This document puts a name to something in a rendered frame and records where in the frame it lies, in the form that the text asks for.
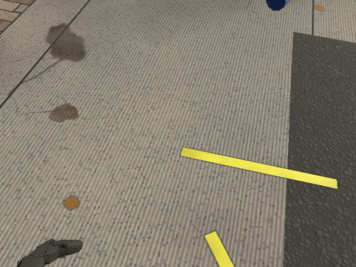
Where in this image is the robot left hand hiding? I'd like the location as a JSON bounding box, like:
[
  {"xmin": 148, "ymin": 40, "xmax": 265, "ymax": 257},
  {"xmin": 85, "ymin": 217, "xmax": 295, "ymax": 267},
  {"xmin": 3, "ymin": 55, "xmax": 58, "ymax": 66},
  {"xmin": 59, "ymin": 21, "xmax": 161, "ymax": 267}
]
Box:
[{"xmin": 17, "ymin": 239, "xmax": 83, "ymax": 267}]

